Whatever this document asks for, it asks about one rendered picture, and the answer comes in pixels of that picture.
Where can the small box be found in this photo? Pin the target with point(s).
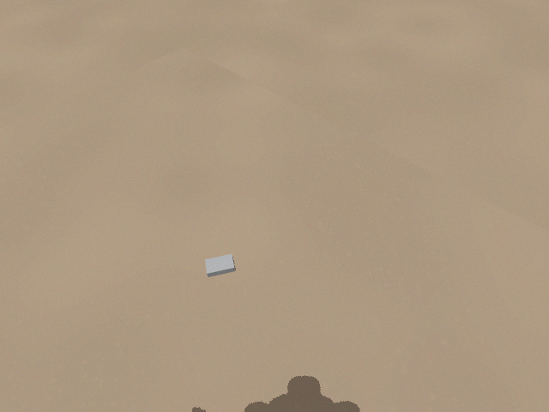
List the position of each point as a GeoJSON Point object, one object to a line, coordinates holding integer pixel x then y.
{"type": "Point", "coordinates": [219, 265]}

